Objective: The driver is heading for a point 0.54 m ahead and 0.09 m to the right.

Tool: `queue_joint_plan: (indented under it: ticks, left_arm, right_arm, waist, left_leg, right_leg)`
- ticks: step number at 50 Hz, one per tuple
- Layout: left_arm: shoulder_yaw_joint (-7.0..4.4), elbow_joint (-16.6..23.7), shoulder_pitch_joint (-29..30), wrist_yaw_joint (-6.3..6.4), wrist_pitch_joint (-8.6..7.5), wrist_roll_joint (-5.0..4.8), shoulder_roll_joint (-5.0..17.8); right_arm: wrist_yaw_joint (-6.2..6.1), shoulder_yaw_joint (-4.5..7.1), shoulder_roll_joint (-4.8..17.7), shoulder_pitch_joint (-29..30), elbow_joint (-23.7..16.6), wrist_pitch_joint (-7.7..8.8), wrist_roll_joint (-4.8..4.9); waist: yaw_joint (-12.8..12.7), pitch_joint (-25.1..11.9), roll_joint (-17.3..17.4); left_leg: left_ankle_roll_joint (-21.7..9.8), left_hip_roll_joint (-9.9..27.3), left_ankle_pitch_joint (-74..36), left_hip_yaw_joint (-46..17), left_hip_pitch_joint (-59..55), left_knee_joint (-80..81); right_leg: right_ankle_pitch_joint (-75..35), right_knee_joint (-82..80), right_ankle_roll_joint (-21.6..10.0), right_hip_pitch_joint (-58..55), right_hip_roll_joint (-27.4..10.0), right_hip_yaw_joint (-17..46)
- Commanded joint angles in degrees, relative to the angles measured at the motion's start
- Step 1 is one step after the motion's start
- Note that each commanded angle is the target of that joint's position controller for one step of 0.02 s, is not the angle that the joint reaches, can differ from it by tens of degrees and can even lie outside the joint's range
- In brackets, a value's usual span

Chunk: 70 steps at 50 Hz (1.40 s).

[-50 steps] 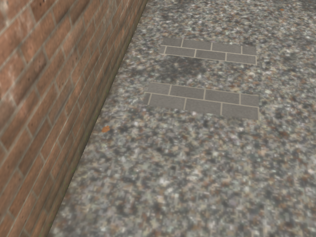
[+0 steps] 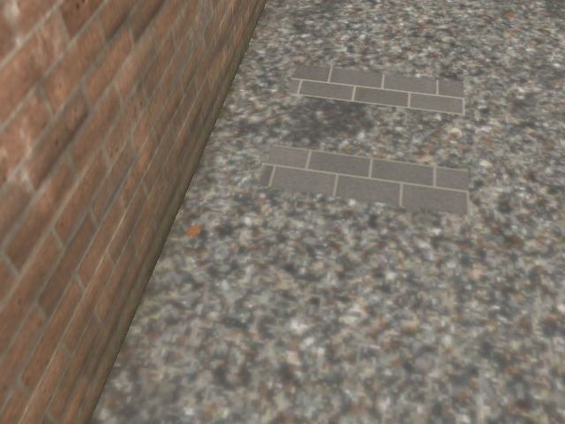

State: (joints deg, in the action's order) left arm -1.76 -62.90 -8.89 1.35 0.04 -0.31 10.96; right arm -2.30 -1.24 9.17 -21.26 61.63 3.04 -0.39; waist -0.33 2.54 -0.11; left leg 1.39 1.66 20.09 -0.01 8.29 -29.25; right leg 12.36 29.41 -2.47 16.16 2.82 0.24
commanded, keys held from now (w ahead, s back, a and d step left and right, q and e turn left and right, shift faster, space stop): w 0.26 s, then w+e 0.56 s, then no key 0.18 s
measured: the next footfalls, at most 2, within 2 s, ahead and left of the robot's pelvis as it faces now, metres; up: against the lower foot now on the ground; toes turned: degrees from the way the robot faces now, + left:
right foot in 0.66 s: +0.37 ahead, -0.09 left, +0.00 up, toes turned -10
left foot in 1.10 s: +0.67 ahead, +0.02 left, +0.00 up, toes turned -20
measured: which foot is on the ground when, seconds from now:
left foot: down 0.00-0.64, up 0.66-1.00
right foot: down 0.00-0.24, up 0.26-0.64, down 0.66-1.00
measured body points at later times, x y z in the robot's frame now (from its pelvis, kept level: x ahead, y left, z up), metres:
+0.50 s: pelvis +0.12 +0.03 +0.00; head +0.14 +0.05 +0.45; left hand +0.30 +0.25 -0.13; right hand +0.00 -0.20 -0.12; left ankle -0.03 +0.13 -0.73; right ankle +0.26 -0.12 -0.67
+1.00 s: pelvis +0.40 -0.03 +0.01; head +0.43 -0.04 +0.46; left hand +0.52 +0.22 -0.12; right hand +0.53 -0.32 -0.08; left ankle +0.62 +0.08 -0.68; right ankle +0.33 -0.08 -0.73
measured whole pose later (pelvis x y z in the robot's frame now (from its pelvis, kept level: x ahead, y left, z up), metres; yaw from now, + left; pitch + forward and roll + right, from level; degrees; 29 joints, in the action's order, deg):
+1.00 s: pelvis +0.40 -0.03 +0.01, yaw -18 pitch +2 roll -1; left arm -3.1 -50.3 -16.9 0.5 -2.9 -1.7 13.9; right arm -1.2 1.5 14.7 -3.2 41.7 7.3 -1.1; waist -2.8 1.8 2.7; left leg 2.7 4.5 -2.6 -4.4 38.9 -38.3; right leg 13.5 20.0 -5.4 7.8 8.1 5.4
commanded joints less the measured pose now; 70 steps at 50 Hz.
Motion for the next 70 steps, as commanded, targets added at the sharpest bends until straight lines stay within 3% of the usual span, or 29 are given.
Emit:
queue_joint_plan:
  ticks: [1,5,8,11,12,13,14,16,19,24,28,30,32,33,34,35,36,38,43,46,49,54,55,56,57,58,60,62,70]
  left_arm:
    - [-1.16,0.85,-2.67,0.20,-0.31,-0.44,5.92]
    - [-2.07,1.05,-5.59,-0.32,-2.49,-1.82,6.92]
    - [-3.08,2.08,-9.29,-0.68,-3.80,-1.27,10.42]
    - [-2.71,6.50,-1.62,-0.57,-3.58,-1.17,9.83]
    - [-2.20,9.57,4.92,-0.94,-3.73,-1.51,8.49]
    - [-0.87,12.11,9.58,-1.16,-4.72,-2.11,3.76]
    - [-0.43,13.80,9.63,-1.65,-6.40,-1.81,3.86]
    - [-0.65,11.73,5.00,-2.48,-7.45,-1.84,5.85]
    - [-0.45,11.28,2.72,-3.00,-6.56,-2.06,4.64]
    - [0.96,16.25,11.23,-3.63,-5.15,-0.67,0.93]
    - [0.35,19.80,14.88,-4.27,-4.92,-0.96,3.76]
    - [-0.68,20.55,12.90,-4.68,-4.88,-0.54,5.64]
    - [-3.49,17.48,-1.25,-4.87,-4.08,-0.60,10.91]
    - [-5.71,14.15,-11.82,-4.20,-3.36,-0.84,14.81]
    - [-5.50,11.17,-17.13,-3.19,-3.06,-1.27,17.50]
    - [-4.88,14.67,-13.61,-3.26,-3.94,0.95,17.70]
    - [-4.30,13.93,-12.11,-3.33,-4.30,-0.38,12.82]
    - [-2.83,16.36,-2.41,-3.85,-5.42,-0.98,8.92]
    - [-2.69,16.52,-1.95,-1.63,-4.76,-0.55,9.92]
    - [-3.45,15.75,-5.24,-0.14,-3.93,-0.74,11.72]
    - [-3.40,15.27,-9.08,-0.55,-3.38,-1.82,12.23]
    - [-2.64,14.71,-8.44,0.54,-2.85,-1.58,8.97]
    - [-2.11,15.53,-8.70,0.59,-3.10,-0.63,7.63]
    - [-1.37,15.25,-16.44,0.46,-3.51,-0.08,5.39]
    - [-1.40,13.55,-21.16,0.14,-3.15,-0.77,7.25]
    - [-2.62,13.73,-17.74,0.03,-2.34,-1.65,12.29]
    - [-2.53,14.65,-10.47,1.05,0.27,-1.68,10.68]
    - [-2.12,14.94,-8.29,1.99,1.48,-1.84,7.87]
    - [-2.10,12.99,-6.93,2.33,0.67,-0.43,6.76]
  right_arm:
    - [-0.25,0.93,4.64,-7.56,0.57,-0.05,0.44]
    - [-0.58,1.01,3.82,-5.40,-1.91,1.42,1.29]
    - [0.65,1.12,3.00,-2.92,-3.75,3.26,0.87]
    - [1.57,1.49,2.95,-6.92,-2.83,3.91,1.03]
    - [1.32,1.32,2.63,-13.28,-0.87,3.82,0.57]
    - [1.35,3.32,9.40,-20.52,1.23,4.20,0.65]
    - [1.61,5.28,15.37,-22.17,1.46,4.30,0.56]
    - [1.42,4.46,9.70,-18.91,-0.54,4.53,-0.86]
    - [2.15,3.21,5.31,-13.97,-2.02,3.32,-0.81]
    - [1.26,3.34,9.07,-9.85,-2.87,3.78,-0.06]
    - [1.47,3.92,12.26,-10.55,-2.20,4.11,0.41]
    - [1.21,4.24,13.80,-8.98,-2.82,3.87,0.55]
    - [1.00,4.52,15.19,-6.00,-4.43,3.25,0.27]
    - [1.06,4.17,14.55,-3.67,-5.99,3.81,0.33]
    - [1.47,2.24,7.81,-5.02,-7.85,5.32,-1.79]
    - [2.51,1.89,6.48,-10.81,-10.80,7.27,1.77]
    - [2.70,3.36,11.85,-0.68,-13.38,8.43,2.95]
    - [1.62,4.02,12.57,5.19,-16.06,7.93,2.13]
    - [1.54,3.94,10.24,6.23,-19.34,5.18,-0.82]
    - [1.14,3.15,7.95,12.91,-21.03,4.48,-1.65]
    - [0.95,3.26,8.07,18.13,-22.60,4.38,-0.39]
    - [1.67,5.11,12.54,13.35,-20.94,5.05,-1.55]
    - [1.74,5.71,15.30,9.05,-19.98,5.52,-2.32]
    - [2.08,5.52,16.88,5.75,-19.94,5.60,-4.01]
    - [2.63,4.62,11.25,2.98,-18.48,4.29,-3.05]
    - [3.03,3.95,9.56,5.41,-19.51,3.31,-1.71]
    - [2.29,4.01,10.48,11.46,-19.37,1.13,-0.31]
    - [1.53,4.30,11.30,15.48,-19.18,-0.41,-0.87]
    - [1.42,4.12,9.92,15.69,-16.39,-0.20,-0.27]
  waist:
    - [-0.08,-0.23,0.43]
    - [-0.82,6.26,-2.39]
    - [-1.87,3.41,-6.85]
    - [3.14,3.42,-5.63]
    - [7.11,4.77,-3.04]
    - [9.42,5.29,7.52]
    - [8.92,6.75,17.05]
    - [5.73,6.42,5.89]
    - [3.14,4.52,3.56]
    - [3.19,5.13,6.68]
    - [2.42,4.94,8.69]
    - [-0.53,1.44,10.66]
    - [-8.47,-5.45,12.37]
    - [-13.27,-8.71,10.41]
    - [-9.61,-12.32,-8.41]
    - [-4.25,-25.49,-13.74]
    - [-6.93,-16.75,-5.30]
    - [-0.79,-5.46,4.42]
    - [4.11,0.96,0.32]
    - [1.50,-0.44,-1.40]
    - [-2.15,-3.39,-4.19]
    - [1.01,-6.03,-6.12]
    - [2.09,-10.78,-3.02]
    - [0.42,-19.49,8.76]
    - [1.24,-29.43,17.00]
    - [1.73,-26.85,10.39]
    - [0.89,-11.91,2.87]
    - [-0.71,-4.82,6.28]
    - [-1.84,-6.38,8.15]
  left_leg:
    - [-2.00,-1.00,6.85,0.93,8.52,4.33]
    - [-6.04,-0.29,17.45,-1.06,16.48,-1.69]
    - [-6.83,-0.94,7.48,0.51,19.09,-10.08]
    - [-9.62,-0.09,6.24,-0.91,4.66,-3.35]
    - [-10.86,1.62,7.30,-4.80,-6.67,5.14]
    - [-14.12,9.19,16.72,-19.57,-13.30,14.43]
    - [-18.01,20.18,11.69,-35.50,-18.53,20.23]
    - [-16.50,19.94,-7.29,-29.31,-22.68,16.53]
    - [-10.83,15.50,-23.50,-12.08,-20.57,17.83]
    - [-8.01,9.12,-29.23,2.96,-3.35,22.58]
    - [-7.26,11.76,-47.08,6.84,-7.37,18.00]
    - [-6.07,13.11,-67.62,8.46,-10.90,9.15]
    - [-5.36,13.53,-76.53,9.01,-8.02,-8.88]
    - [-3.53,10.43,-65.24,9.50,2.78,-23.59]
    - [-2.62,0.63,2.57,7.46,21.56,-48.46]
    - [-2.06,-5.00,13.77,-6.05,34.76,-65.31]
    - [-3.76,-1.25,7.30,-9.34,40.00,-61.69]
    - [-4.00,3.44,-1.19,-7.18,35.52,-51.02]
    - [0.17,5.80,-5.51,-3.33,27.02,-34.59]
    - [2.00,2.09,-19.44,0.39,19.88,-17.45]
    - [1.76,-1.95,-28.67,0.90,14.46,-6.12]
    - [-3.08,-1.53,-29.88,-2.32,9.95,7.27]
    - [-5.13,2.92,-47.65,-5.26,1.00,5.28]
    - [-13.57,15.88,-72.06,-17.14,-17.46,-0.75]
    - [-20.93,24.44,-68.88,-29.16,-23.11,0.24]
    - [-20.25,23.28,-52.21,-30.20,-18.29,3.00]
    - [-15.06,17.32,-24.25,-23.35,-3.67,9.72]
    - [-11.11,10.71,-13.15,-16.08,6.59,14.71]
    - [-9.35,6.52,-1.22,-10.55,10.90,13.78]
  right_leg:
    - [10.24,-4.47,-3.31,-6.06,-2.58,4.04]
    - [33.72,-7.96,-7.36,-0.62,-7.39,12.93]
    - [35.31,-14.48,-13.10,-5.03,-15.52,28.82]
    - [31.67,-15.05,-11.64,7.37,-14.24,26.54]
    - [26.00,-8.16,-7.98,18.19,-8.84,17.73]
    - [17.13,8.20,-2.90,27.09,0.21,3.47]
    - [16.22,21.17,-1.41,37.16,1.27,-1.21]
    - [13.78,37.50,-2.14,44.97,-2.10,4.90]
    - [3.97,39.28,-3.14,43.79,-4.22,7.04]
    - [-12.83,17.72,-0.11,24.47,-2.52,-3.20]
    - [-10.85,10.63,-2.65,18.40,-0.28,-6.54]
    - [-5.38,10.75,-4.98,12.95,2.58,-9.37]
    - [-5.95,6.09,-8.74,-4.89,4.41,-8.65]
    - [-10.22,1.39,-10.85,-20.62,1.57,-2.49]
    - [-13.47,2.82,-14.94,-33.83,-11.66,20.05]
    - [-5.67,-8.01,-27.89,-44.25,-24.57,51.02]
    - [1.81,-13.91,-23.28,-36.89,-20.83,45.25]
    - [-1.35,-16.96,-17.52,-16.47,-15.18,30.96]
    - [-15.86,-21.00,-15.46,4.60,-8.92,15.93]
    - [-29.77,-16.06,-11.99,8.30,-4.16,6.65]
    - [-23.90,-13.30,-9.46,3.79,-4.82,8.51]
    - [-26.80,-1.09,-5.73,-12.24,-7.56,13.85]
    - [-21.91,7.77,-3.64,-10.63,-4.06,12.08]
    - [3.65,22.73,-0.62,0.89,0.87,10.97]
    - [27.97,32.77,1.25,5.30,2.19,11.35]
    - [27.85,36.98,2.16,7.46,-0.06,13.29]
    - [20.71,36.19,4.98,11.10,-3.63,8.32]
    - [15.20,24.95,6.22,6.78,-5.12,4.94]
    - [-0.97,-0.54,3.97,-8.58,-3.67,-0.68]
